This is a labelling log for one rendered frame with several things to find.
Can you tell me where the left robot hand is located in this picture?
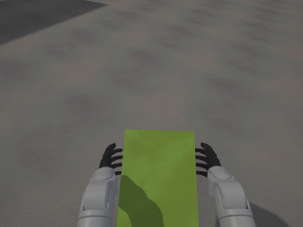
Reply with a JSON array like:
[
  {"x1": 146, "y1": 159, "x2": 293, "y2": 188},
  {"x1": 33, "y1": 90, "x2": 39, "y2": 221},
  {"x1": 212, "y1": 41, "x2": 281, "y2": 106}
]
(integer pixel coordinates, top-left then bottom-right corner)
[{"x1": 99, "y1": 143, "x2": 123, "y2": 175}]

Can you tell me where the carton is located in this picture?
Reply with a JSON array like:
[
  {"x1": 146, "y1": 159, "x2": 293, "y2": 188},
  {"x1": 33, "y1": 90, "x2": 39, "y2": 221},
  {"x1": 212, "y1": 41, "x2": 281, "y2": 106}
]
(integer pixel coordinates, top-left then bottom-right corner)
[{"x1": 116, "y1": 129, "x2": 199, "y2": 227}]

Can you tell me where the right robot forearm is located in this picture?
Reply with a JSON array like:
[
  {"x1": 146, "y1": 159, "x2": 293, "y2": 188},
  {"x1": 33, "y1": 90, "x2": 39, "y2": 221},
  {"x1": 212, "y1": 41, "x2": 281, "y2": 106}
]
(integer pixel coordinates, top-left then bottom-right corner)
[{"x1": 207, "y1": 166, "x2": 257, "y2": 227}]

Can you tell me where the right robot hand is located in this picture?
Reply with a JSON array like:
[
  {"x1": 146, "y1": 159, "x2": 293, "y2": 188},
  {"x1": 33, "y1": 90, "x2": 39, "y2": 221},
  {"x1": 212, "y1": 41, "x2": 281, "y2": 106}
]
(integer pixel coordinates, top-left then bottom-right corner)
[{"x1": 195, "y1": 142, "x2": 221, "y2": 177}]

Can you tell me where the left robot forearm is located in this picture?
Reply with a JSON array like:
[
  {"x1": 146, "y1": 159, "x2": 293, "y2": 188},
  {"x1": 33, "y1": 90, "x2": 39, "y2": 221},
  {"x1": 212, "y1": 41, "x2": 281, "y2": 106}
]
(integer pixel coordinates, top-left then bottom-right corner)
[{"x1": 77, "y1": 166, "x2": 118, "y2": 227}]

